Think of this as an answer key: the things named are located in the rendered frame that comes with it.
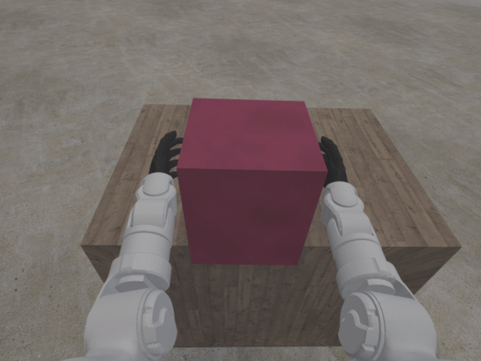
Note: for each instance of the left robot forearm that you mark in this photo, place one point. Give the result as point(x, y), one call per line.
point(143, 260)

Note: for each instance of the pedestal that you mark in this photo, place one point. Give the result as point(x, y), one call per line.
point(278, 305)

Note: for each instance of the carton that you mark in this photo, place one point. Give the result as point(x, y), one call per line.
point(250, 174)

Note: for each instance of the left robot hand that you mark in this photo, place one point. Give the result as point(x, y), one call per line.
point(163, 154)

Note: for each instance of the right robot forearm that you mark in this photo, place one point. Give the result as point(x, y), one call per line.
point(361, 264)

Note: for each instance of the right robot upper arm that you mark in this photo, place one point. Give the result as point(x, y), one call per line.
point(382, 327)

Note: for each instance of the left robot upper arm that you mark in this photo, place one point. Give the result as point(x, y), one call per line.
point(137, 325)

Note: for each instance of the right robot hand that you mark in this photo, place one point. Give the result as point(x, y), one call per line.
point(333, 161)

